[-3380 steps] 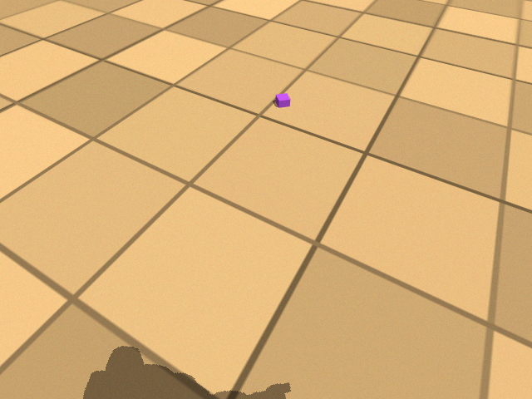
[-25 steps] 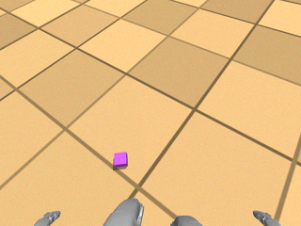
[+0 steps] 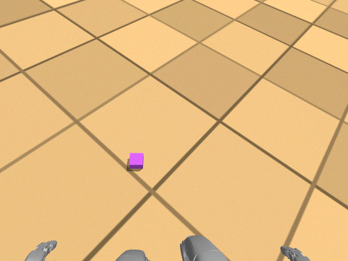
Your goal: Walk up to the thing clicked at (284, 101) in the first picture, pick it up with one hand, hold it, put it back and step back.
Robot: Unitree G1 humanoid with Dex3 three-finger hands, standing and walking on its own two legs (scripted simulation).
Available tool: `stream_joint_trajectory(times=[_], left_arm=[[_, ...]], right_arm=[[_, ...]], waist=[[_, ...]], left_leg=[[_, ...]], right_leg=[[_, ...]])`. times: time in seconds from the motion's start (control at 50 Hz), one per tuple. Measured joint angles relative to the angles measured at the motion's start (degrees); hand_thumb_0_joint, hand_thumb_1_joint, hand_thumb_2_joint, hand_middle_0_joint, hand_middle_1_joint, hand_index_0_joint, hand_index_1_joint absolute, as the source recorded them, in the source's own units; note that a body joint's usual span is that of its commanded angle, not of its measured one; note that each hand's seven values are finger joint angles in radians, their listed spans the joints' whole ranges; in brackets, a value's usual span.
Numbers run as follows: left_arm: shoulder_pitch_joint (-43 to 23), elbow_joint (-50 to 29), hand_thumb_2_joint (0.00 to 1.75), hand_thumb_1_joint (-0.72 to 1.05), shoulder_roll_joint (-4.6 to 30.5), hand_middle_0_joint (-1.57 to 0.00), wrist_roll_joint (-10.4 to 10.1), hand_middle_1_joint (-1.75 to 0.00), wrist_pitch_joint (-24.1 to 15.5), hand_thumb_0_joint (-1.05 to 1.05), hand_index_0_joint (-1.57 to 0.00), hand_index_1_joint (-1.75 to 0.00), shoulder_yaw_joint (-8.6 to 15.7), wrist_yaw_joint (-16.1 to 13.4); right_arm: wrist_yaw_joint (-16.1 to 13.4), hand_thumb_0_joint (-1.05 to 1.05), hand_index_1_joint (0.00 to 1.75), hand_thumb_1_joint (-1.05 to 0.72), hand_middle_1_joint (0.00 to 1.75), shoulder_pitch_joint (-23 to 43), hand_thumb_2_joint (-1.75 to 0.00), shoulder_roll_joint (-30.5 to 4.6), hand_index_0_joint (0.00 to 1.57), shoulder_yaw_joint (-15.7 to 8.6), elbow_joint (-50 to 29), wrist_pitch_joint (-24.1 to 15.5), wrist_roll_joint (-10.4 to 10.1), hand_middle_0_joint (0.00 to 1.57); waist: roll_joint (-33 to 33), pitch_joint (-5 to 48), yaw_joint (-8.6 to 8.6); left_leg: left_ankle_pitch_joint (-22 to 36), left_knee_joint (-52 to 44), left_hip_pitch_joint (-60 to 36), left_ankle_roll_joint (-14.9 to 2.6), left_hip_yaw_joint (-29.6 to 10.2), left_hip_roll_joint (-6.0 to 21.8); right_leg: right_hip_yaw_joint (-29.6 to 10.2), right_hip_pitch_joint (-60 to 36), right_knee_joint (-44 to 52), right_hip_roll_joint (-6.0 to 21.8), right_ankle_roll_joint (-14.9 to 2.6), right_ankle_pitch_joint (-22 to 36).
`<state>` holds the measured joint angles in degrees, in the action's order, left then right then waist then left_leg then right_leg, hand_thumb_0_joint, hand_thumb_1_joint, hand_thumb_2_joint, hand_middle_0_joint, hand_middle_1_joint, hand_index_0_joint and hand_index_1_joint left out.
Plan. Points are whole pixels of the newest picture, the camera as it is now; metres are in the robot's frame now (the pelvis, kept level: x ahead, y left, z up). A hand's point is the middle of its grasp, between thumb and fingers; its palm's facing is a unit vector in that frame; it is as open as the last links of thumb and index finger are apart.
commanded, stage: step back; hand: left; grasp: from above
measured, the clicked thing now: (136, 160) +0.69 +0.19 -0.74
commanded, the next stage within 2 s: stand in 1.90 s
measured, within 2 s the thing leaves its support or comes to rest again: neither
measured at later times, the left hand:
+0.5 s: hand out of the picture -0.08 +0.24 -0.13, palm faces -0.04 -0.89 -0.46, open 7.4 cm
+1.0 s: hand out of the picture -0.29 +0.23 -0.16, palm faces -0.04 -0.92 -0.40, open 7.4 cm
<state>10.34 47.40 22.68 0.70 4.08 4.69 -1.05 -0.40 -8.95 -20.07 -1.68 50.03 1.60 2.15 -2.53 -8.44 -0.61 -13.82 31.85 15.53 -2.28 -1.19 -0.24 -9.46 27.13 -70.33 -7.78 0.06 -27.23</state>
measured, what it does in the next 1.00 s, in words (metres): walks backwards: right foot, then left foot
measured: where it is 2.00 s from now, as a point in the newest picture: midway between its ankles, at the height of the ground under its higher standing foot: outside the picture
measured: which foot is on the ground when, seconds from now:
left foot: down 0.00-0.28, up 0.30-0.62, down 0.64-1.00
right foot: up 0.00-0.22, down 0.24-0.66, up 0.68-0.94, down 0.96-1.00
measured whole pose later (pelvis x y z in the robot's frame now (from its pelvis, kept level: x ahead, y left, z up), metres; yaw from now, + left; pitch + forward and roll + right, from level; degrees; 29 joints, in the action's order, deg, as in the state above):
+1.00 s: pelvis -0.35 -0.04 -0.01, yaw -2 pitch -3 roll -2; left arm 14.0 54.6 21.5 2.1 0.9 3.8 -0.4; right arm 0.2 -5.8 -23.0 -3.5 48.1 1.6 2.6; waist 2.5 -6.8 -0.5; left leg -14.2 38.9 22.8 -1.6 0.0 4.2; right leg -1.9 7.9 -33.0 -3.1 -0.2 -22.2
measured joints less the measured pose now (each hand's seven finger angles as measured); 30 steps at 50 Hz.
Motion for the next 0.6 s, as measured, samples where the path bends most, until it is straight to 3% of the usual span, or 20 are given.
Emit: stream_joint_trajectory(times=[0.14,0.22,0.28,0.3,0.34,0.36,0.4,0.44,0.52,0.6], left_arm=[[2.7,1.5,0.89,0.91,1.1,-0.20,0.4,-0.30,-0.1,0.01,-0.20,-0.30,0.3,-0.1],[3.2,2.4,0.89,0.91,0.6,-0.20,0.5,-0.30,-0.7,0.01,-0.20,-0.30,-0.2,0.6],[3.1,3.4,0.89,0.91,-1.6,-0.20,1.2,-0.30,-1.3,0.01,-0.20,-0.30,-0.3,1.2],[3.7,3.2,0.89,0.91,-2.0,-0.20,1.5,-0.30,-1.2,0.01,-0.20,-0.30,-0.5,1.6],[5.0,2.6,0.89,0.91,-1.9,-0.20,1.9,-0.30,-0.9,0.01,-0.20,-0.30,-0.7,1.8],[5.4,2.5,0.89,0.90,-2.0,-0.20,2.0,-0.30,-0.7,0.01,-0.20,-0.30,-0.7,1.6],[5.2,2.5,0.89,0.90,-2.4,-0.20,2.1,-0.30,-0.4,0.01,-0.20,-0.30,-0.6,1.3],[4.2,1.8,0.89,0.90,-2.6,-0.20,2.2,-0.30,-0.4,0.01,-0.20,-0.30,-0.4,1.0],[0.8,-1.8,0.89,0.90,-2.4,-0.20,2.1,-0.30,-1.3,0.01,-0.20,-0.30,-0.2,0.1],[-3.4,-4.8,0.89,0.90,-1.6,-0.20,1.7,-0.30,-1.3,0.01,-0.20,-0.30,-0.5,-0.5]], right_arm=[[-0.2,0.00,0.31,-0.90,0.30,4.3,-0.90,-0.3,0.21,-0.5,-3.6,-0.6,-0.7,0.21],[0.1,0.00,0.31,-0.90,0.30,5.9,-0.90,-1.5,0.21,-0.8,-4.5,0.3,-0.6,0.21],[0.0,0.00,0.31,-0.90,0.30,6.0,-0.90,-3.4,0.21,-1.7,-3.5,1.4,-1.0,0.21],[-0.2,0.00,0.31,-0.90,0.30,5.1,-0.90,-3.4,0.21,-2.0,-2.8,1.7,-1.2,0.21],[-0.5,0.00,0.30,-0.91,0.30,3.2,-0.90,-2.9,0.21,-2.1,-1.3,2.4,-1.4,0.20],[-0.4,0.00,0.30,-0.91,0.30,2.2,-0.90,-2.8,0.21,-2.0,-0.8,2.6,-1.6,0.20],[-0.3,0.00,0.30,-0.91,0.30,-0.1,-0.90,-3.3,0.21,-2.0,-0.3,2.2,-1.9,0.20],[-0.7,0.00,0.30,-0.91,0.30,-2.3,-0.90,-3.9,0.21,-1.9,0.1,1.5,-1.9,0.20],[-1.5,0.00,0.30,-0.91,0.30,-4.9,-0.90,-4.1,0.20,-1.6,1.3,1.2,-1.6,0.20],[-1.5,0.01,0.30,-0.91,0.30,-5.4,-0.90,-2.6,0.20,-1.1,1.7,1.0,-1.1,0.20]], waist=[[0.1,-2.1,-1.05],[1.7,-2.4,-1.46],[6.7,-3.0,-0.28],[7.0,-2.2,-0.19],[4.8,-0.4,-1.81],[3.8,0.2,-2.29],[3.5,1.3,-1.57],[4.0,1.9,-0.61],[4.7,0.5,0.61],[3.3,-1.8,1.50]], left_leg=[[3.8,1.0,4.7,0.21,2.8,1.4],[5.5,3.1,8.2,1.32,4.3,2.7],[4.2,5.7,10.6,1.83,1.2,4.4],[-1.6,8.2,11.9,2.08,-0.7,2.8],[-9.9,18.2,14.1,2.78,-2.7,-1.8],[-10.8,23.1,14.5,2.87,-3.7,-3.8],[-10.1,30.0,14.5,2.94,-6.1,-6.4],[-10.0,33.2,13.2,3.25,-7.4,-7.2],[-13.7,28.1,7.1,4.14,-6.3,-5.4],[-14.6,14.2,0.8,3.61,-2.2,-2.6]], right_leg=[[1.6,-8.6,12.1,3.9,2.74,-1.6],[5.5,-14.0,27.1,6.8,1.34,0.9],[8.6,-15.6,31.8,4.9,-0.50,4.2],[9.0,-14.9,31.4,5.2,-0.85,4.5],[7.2,-13.0,31.0,7.2,-1.65,5.5],[6.3,-12.6,31.9,8.1,-1.74,6.5],[6.6,-12.1,34.7,9.3,-1.28,9.1],[7.6,-10.9,36.3,9.6,-1.05,11.0],[10.2,-8.0,35.9,9.6,-1.34,13.1],[12.9,-4.8,32.8,10.7,-1.18,13.9]])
